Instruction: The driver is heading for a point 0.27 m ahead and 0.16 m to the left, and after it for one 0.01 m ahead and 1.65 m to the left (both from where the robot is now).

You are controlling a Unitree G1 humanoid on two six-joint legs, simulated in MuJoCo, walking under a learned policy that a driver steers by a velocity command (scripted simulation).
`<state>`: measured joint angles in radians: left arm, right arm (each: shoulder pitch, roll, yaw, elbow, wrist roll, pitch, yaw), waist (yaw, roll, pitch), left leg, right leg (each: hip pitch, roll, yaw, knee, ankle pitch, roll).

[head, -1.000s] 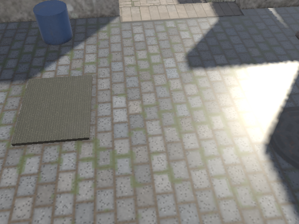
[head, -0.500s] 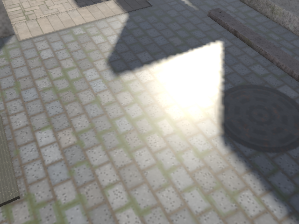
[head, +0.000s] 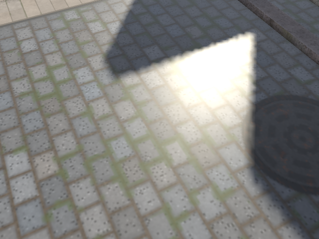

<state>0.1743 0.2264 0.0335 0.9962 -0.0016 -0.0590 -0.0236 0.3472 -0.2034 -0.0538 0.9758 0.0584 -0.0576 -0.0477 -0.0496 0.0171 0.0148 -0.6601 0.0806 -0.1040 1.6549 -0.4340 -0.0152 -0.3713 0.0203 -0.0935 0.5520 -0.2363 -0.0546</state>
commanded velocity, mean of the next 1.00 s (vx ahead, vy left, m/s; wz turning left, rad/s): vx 0.50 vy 0.00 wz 0.53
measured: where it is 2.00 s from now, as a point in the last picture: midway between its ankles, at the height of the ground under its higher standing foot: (36, 152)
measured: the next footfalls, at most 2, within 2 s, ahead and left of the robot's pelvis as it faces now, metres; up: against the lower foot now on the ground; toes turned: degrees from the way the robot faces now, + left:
left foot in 0.32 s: +0.33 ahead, +0.19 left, +0.00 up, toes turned +12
right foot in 0.80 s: +0.65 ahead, +0.11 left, +0.00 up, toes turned +32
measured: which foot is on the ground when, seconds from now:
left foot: up 0.00-0.30, down 0.32-0.82, up 0.84-1.00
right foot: down 0.00-0.32, up 0.34-0.78, down 0.80-1.00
